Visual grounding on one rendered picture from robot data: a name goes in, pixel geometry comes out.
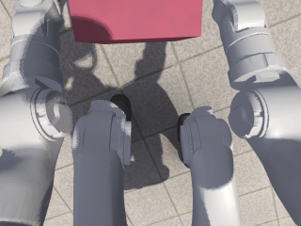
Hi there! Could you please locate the carton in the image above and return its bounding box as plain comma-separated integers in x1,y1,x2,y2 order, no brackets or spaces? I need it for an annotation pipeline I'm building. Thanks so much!
68,0,203,44

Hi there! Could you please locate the robot right foot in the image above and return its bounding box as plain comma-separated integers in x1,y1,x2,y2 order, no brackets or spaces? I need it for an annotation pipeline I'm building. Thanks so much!
177,113,191,169

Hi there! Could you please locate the left robot forearm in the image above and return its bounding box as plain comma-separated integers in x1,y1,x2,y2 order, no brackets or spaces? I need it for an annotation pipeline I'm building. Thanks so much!
0,0,64,97

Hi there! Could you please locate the right robot forearm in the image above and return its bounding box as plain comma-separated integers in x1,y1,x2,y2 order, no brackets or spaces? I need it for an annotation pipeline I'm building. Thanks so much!
212,0,301,91

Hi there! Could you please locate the right robot thigh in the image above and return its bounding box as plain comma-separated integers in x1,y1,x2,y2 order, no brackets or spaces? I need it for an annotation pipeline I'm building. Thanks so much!
180,114,243,226

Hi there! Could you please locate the right robot upper arm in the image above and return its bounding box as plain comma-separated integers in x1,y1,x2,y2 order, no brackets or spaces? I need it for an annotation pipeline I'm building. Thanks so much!
228,84,301,226

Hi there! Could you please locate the left robot upper arm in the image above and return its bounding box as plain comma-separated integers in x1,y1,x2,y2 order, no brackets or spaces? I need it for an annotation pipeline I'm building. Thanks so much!
0,87,75,226

